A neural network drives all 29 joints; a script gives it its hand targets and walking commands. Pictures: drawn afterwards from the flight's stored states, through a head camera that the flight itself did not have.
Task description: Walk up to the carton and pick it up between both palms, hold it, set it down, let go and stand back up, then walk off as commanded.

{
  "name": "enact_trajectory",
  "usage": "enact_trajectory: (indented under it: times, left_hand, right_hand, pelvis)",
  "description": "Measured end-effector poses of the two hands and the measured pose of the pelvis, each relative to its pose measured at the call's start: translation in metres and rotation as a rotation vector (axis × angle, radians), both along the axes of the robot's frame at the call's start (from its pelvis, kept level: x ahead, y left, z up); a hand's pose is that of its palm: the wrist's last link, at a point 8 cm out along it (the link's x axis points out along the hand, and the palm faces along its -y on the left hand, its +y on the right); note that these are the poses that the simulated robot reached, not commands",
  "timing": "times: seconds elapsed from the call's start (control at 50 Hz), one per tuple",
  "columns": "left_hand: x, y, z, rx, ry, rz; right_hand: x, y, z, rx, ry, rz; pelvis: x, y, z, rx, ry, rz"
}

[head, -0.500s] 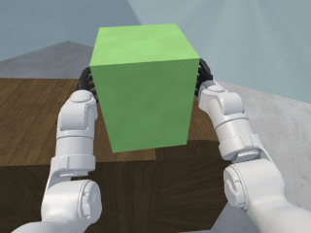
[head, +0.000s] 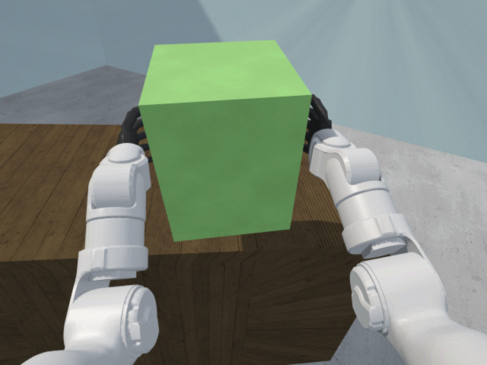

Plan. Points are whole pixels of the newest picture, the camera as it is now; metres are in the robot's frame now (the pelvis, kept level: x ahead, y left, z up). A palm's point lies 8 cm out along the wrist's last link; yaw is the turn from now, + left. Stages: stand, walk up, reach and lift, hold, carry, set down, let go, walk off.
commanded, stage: hold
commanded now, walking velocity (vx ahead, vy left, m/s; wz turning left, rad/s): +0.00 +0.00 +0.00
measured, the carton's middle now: (224, 140) +0.42 +0.01 +0.22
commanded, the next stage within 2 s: none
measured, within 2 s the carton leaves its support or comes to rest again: neither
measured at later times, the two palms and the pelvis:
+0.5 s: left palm (135, 153) +0.39 +0.15 +0.22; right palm (318, 140) +0.39 -0.14 +0.24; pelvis +0.01 +0.00 +0.00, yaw +0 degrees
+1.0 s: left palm (132, 152) +0.38 +0.15 +0.23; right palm (321, 140) +0.38 -0.14 +0.25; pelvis +0.00 +0.00 +0.00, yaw +0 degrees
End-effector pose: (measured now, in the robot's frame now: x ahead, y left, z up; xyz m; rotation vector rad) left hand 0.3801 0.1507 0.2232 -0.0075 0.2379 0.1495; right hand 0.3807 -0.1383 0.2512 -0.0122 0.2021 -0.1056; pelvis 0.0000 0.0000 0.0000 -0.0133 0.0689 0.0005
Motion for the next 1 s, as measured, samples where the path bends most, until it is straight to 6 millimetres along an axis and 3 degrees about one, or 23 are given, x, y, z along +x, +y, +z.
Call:
enact_trajectory:
  times: [0.56,1.0]
  left_hand:
    - [0.010,-0.005,-0.004,0.006,0.012,-0.001]
    - [-0.004,-0.003,0.005,0.008,-0.016,0.002]
  right_hand:
    - [0.010,-0.005,-0.007,0.005,0.014,-0.001]
    - [-0.003,-0.004,0.000,0.007,-0.010,0.005]
  pelvis:
    - [0.007,-0.004,0.000,0.005,0.009,-0.001]
    - [0.003,-0.004,0.000,0.003,-0.013,-0.001]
